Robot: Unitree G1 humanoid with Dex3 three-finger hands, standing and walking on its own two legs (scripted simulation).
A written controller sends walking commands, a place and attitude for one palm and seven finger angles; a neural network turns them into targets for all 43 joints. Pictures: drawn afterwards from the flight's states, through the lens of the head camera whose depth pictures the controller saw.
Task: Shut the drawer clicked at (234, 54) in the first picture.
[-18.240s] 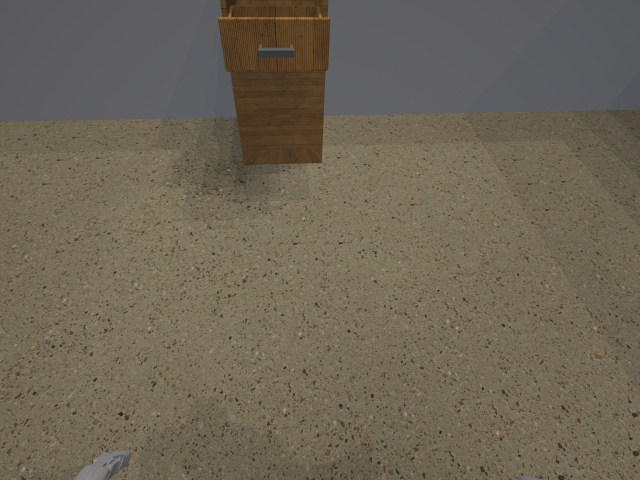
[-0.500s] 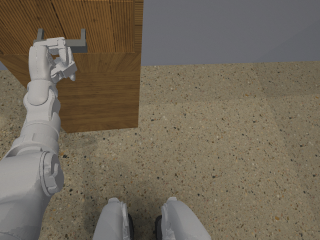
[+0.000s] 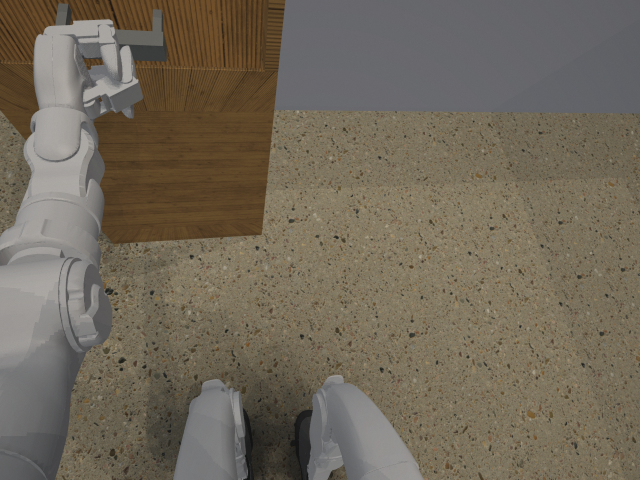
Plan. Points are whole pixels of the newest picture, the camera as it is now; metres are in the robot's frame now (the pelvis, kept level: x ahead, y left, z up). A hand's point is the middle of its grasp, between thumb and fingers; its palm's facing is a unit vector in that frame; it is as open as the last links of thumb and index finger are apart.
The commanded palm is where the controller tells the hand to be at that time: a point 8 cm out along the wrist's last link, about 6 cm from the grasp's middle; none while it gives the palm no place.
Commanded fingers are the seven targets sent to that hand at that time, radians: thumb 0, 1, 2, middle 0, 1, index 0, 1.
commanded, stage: pull the fist back off the drawer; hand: left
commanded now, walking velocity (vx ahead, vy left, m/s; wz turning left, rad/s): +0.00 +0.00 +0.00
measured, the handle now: (111, 30) +0.63 +0.18 +0.07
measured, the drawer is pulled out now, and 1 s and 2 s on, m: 0.00 0.00 0.00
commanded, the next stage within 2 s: draw the hand back to the body in 0.58 s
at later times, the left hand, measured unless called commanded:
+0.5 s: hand (135, 85) +0.55 +0.15 +0.07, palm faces +0.06 -1.00 -0.01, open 3.0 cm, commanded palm +0.52 +0.19 +0.07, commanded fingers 0.00 0.90 0.90 -1.40 -1.60 -1.40 -1.60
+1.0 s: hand (77, 120) +0.46 +0.18 +0.12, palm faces +0.07 -1.00 -0.02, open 3.3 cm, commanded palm +0.42 +0.22 +0.14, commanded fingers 0.00 0.90 0.90 -1.40 -1.60 -1.40 -1.60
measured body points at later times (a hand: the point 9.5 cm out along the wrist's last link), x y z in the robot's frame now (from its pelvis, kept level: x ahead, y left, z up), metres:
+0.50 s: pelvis +0.02 +0.00 +0.01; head +0.17 +0.03 +0.43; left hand +0.55 +0.21 +0.07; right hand +0.00 -0.25 -0.09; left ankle +0.07 +0.08 -0.61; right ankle +0.04 -0.10 -0.61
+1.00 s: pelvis +0.08 +0.00 +0.07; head +0.16 +0.01 +0.51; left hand +0.45 +0.24 +0.13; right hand +0.17 -0.25 -0.04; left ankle +0.07 +0.08 -0.61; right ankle +0.04 -0.10 -0.61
